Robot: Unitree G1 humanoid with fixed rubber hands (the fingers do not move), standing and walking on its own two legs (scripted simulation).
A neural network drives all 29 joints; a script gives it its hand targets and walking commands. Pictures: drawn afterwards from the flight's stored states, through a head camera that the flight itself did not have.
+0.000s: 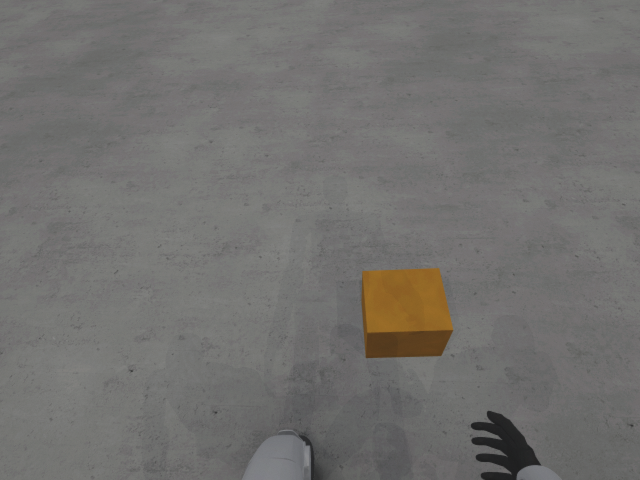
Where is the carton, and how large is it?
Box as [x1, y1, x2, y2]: [362, 268, 452, 357]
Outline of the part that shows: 438,268 362,271 362,313 366,357 425,356 441,354 452,331 452,326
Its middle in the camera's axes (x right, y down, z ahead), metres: +0.26 +0.24 +1.24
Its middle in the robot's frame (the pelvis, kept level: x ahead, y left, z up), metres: +0.66 -0.10 -0.67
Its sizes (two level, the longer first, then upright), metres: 0.242 0.210 0.195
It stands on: the floor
